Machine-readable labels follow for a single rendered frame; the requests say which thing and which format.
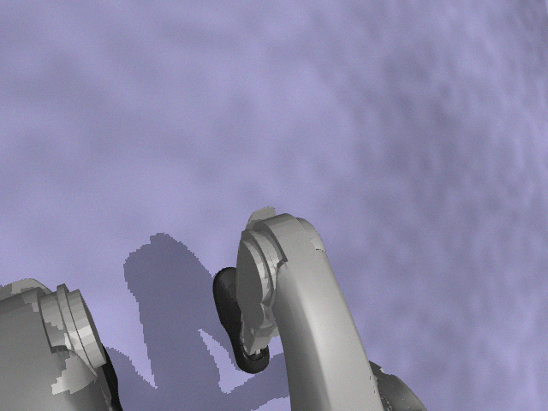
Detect right robot foot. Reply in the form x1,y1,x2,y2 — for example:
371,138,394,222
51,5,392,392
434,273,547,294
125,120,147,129
212,267,270,374

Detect right robot hand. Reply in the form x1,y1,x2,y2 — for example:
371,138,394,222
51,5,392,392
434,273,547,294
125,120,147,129
369,361,427,411

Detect left robot foot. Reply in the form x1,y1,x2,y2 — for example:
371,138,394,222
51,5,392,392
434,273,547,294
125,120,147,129
102,344,123,411

